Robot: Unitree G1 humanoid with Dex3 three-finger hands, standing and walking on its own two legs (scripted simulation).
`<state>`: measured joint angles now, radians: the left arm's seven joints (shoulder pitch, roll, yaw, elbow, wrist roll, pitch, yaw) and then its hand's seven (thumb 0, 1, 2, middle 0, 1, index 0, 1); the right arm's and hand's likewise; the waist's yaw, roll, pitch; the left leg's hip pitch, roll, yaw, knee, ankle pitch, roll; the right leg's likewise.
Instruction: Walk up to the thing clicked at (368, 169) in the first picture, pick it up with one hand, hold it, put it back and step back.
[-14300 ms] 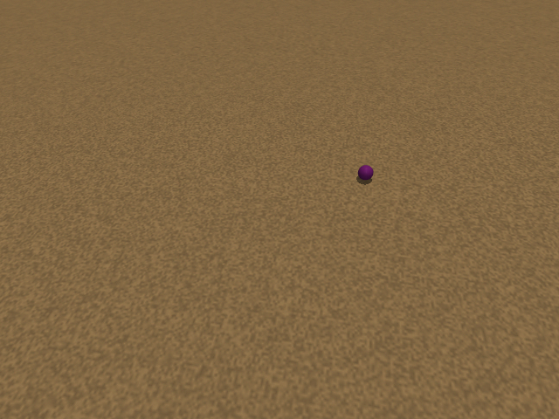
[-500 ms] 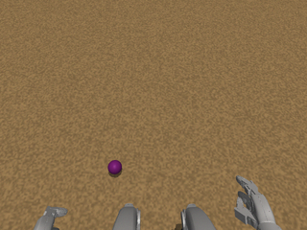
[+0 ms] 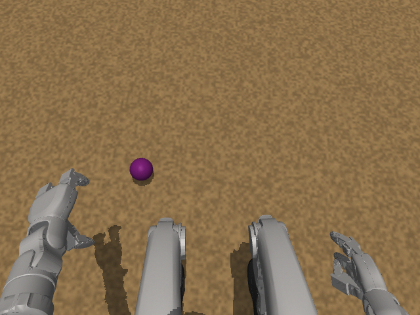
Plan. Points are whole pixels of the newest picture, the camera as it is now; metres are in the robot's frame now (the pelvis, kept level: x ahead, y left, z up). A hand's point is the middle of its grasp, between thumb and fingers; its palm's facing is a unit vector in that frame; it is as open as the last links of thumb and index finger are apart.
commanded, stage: rise first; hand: left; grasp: from above
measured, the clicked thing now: (141, 169) +0.51 +0.25 -0.45
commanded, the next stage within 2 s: approach in 1.24 s
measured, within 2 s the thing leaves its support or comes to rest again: neither
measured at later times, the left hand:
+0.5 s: hand (97, 188) +0.40 +0.31 -0.25, palm faces -0.46 -0.11 -0.88, open 14.0 cm
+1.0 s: hand (108, 178) +0.44 +0.31 -0.31, palm faces -0.45 -0.03 -0.89, open 13.9 cm
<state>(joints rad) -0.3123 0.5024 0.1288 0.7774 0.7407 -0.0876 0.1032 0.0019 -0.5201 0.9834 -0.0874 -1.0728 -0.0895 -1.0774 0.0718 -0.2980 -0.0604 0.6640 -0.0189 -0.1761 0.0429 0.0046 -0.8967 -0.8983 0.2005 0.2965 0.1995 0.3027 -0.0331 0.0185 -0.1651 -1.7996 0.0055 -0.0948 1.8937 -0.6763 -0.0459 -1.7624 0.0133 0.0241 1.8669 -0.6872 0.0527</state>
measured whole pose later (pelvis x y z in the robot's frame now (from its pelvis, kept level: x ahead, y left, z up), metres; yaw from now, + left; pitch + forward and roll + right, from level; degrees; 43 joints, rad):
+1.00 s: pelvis -0.02 +0.01 -0.14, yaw -5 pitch +34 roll -9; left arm -0.89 0.77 0.13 1.38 1.30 -0.29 0.38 0.00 -0.48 0.96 -0.12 -0.97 -0.12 -0.97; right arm 0.11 -0.25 0.03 0.75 -0.14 -0.02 0.13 0.00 -0.91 -0.90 0.20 0.30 0.20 0.30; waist -0.19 -0.02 -0.08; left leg -2.28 -0.03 -0.16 2.36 -0.69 -0.03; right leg -2.19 0.04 -0.01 2.27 -0.70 0.07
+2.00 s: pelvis -0.02 +0.01 -0.15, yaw -7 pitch +35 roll -9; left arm -1.07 0.81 0.10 1.49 1.21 -0.08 0.32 0.01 -0.51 0.97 -0.10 -1.03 -0.11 -1.03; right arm 0.19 -0.29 0.14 0.67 -0.12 0.00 0.15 0.00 -0.91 -0.90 0.20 0.30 0.20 0.30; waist -0.33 0.02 0.00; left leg -2.31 -0.01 -0.19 2.40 -0.70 -0.03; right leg -2.24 0.06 -0.02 2.29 -0.68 0.10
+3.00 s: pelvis -0.02 +0.02 -0.18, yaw -11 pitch +31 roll -13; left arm -1.06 0.95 0.12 1.62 1.29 -0.22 0.50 0.00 -0.44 0.99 -0.13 -1.02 -0.14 -1.02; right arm 0.17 -0.31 0.22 0.68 -0.21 -0.12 0.19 0.00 -0.90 -0.90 0.20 0.30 0.20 0.30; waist -0.36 -0.07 0.10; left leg -2.36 -0.02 -0.25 2.51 -0.71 -0.03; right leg -2.25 0.07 -0.07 2.35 -0.67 0.08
